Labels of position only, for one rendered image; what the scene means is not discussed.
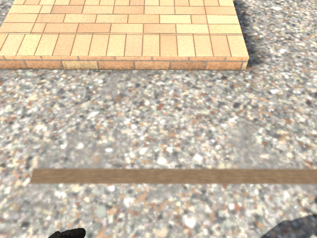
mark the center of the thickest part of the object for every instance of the left robot hand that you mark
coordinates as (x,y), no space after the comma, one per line
(72,233)

